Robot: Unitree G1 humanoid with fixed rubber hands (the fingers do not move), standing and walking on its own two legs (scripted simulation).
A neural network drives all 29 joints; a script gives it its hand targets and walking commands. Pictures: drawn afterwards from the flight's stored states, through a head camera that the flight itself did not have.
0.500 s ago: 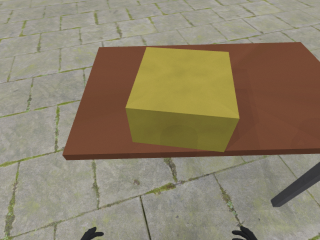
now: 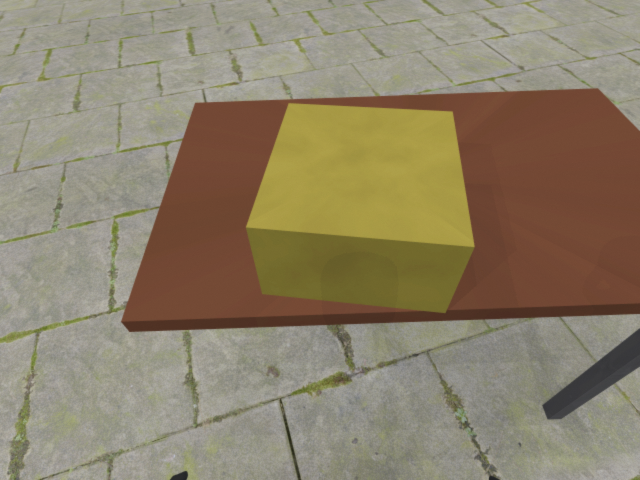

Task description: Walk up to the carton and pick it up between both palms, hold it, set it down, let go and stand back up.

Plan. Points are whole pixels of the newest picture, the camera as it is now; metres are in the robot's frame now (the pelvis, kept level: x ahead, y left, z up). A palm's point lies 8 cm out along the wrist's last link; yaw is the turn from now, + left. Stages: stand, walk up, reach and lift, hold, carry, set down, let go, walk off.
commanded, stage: stand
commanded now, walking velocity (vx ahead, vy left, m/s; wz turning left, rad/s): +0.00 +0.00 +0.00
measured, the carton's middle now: (360, 199) +0.53 -0.04 +0.03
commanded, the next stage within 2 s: none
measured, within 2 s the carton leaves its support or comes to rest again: neither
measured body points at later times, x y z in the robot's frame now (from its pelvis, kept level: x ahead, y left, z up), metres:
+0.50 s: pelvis +0.01 +0.00 +0.01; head +0.02 -0.01 +0.46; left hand +0.06 +0.23 -0.14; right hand +0.06 -0.23 -0.14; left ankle -0.01 +0.12 -0.72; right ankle -0.01 -0.12 -0.72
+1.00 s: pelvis +0.00 +0.00 +0.01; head +0.01 +0.00 +0.46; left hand -0.01 +0.21 -0.15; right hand -0.01 -0.21 -0.15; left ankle -0.01 +0.12 -0.72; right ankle -0.01 -0.12 -0.72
